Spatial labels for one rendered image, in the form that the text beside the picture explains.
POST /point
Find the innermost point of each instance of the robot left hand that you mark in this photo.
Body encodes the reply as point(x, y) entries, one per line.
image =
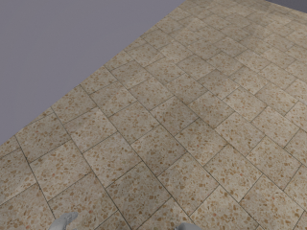
point(63, 220)

